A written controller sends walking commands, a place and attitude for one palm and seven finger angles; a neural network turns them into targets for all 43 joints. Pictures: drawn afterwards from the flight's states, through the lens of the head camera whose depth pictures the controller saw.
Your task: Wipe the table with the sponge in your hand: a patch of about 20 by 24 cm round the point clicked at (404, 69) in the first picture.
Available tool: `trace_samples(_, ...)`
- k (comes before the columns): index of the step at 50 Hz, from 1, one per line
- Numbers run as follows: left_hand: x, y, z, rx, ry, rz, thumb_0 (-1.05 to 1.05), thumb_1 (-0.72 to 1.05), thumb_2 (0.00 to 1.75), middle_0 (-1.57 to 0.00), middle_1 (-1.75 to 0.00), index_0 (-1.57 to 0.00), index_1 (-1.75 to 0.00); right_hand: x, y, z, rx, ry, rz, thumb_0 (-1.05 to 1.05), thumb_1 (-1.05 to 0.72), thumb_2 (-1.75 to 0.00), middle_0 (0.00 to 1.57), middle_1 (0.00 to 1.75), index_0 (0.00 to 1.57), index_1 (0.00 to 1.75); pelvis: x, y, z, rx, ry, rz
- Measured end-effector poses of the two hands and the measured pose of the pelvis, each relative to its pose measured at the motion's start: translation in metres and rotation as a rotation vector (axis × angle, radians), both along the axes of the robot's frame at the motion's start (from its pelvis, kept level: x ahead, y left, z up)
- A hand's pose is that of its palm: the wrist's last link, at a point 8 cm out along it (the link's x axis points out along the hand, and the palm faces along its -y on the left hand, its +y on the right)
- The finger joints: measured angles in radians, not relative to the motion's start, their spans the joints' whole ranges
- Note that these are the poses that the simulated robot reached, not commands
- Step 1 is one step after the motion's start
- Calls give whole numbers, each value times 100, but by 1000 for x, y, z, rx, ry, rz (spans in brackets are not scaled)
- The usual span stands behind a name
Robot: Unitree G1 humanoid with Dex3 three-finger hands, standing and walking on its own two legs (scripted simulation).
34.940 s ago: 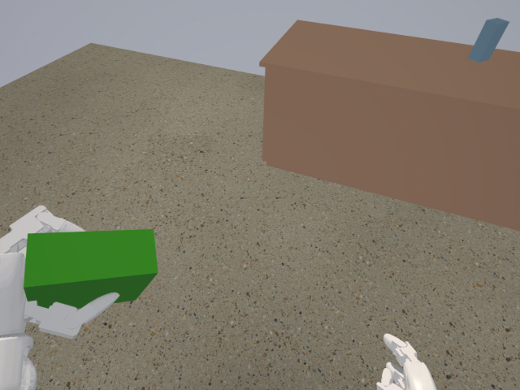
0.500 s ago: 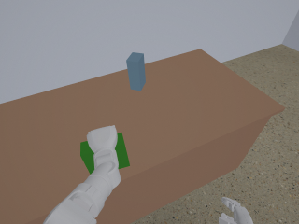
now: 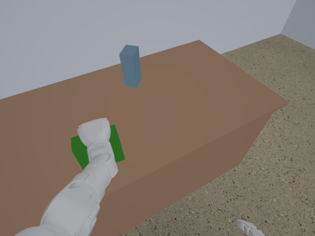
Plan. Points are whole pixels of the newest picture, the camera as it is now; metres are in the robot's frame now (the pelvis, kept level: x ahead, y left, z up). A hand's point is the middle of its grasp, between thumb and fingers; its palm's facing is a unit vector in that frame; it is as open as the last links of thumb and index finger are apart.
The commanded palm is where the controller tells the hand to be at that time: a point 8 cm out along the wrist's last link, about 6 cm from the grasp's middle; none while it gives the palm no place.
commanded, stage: wipe forward along the third lane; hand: left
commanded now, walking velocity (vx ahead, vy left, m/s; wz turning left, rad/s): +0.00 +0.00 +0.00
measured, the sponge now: (101, 153) +0.37 +0.20 -0.05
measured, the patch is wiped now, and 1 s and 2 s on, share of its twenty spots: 0.80 1.00 1.00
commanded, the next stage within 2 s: wipe back along the third lane in 1.10 s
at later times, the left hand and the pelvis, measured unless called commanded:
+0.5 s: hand (93, 129) +0.43 +0.23 +0.00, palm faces -0.09 +0.00 -1.00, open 9.7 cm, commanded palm +0.42 +0.21 +0.03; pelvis -0.01 +0.03 -0.01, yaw +0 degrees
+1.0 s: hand (89, 118) +0.48 +0.25 +0.00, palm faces -0.09 -0.01 -1.00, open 9.7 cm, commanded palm +0.47 +0.23 +0.03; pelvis +0.01 +0.05 -0.02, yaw -1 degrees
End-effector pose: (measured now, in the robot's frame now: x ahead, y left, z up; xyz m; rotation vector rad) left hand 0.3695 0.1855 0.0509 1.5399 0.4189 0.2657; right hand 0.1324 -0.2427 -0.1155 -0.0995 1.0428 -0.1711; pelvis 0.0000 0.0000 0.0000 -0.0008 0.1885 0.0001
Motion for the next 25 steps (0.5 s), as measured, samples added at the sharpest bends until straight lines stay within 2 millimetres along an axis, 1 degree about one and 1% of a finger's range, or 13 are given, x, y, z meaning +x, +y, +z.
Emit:
trace_samples(10, 15, 13, 1, 10, -2, -3, 0, -50, 111, -77, -136, -78, -140, -26, 2, -5, -24, 43, -32, 1, -91, -90, 20, 30, 20, 30, -5, 10, -4, -10, 28, 0)
trace_samples(19, 33, 24, 1, 18, 3, -1, 0, -50, 111, -78, -137, -78, -140, -44, 13, -10, -26, 74, -44, 1, -91, -90, 20, 30, 20, 30, -7, 22, -7, -21, 63, 0)
trace_samples(25, 49, 31, 2, 28, 0, 2, 0, -50, 111, -78, -136, -78, -140, -55, 21, -13, -29, 98, -52, 1, -91, -90, 20, 30, 20, 30, -7, 29, -10, -28, 90, 0)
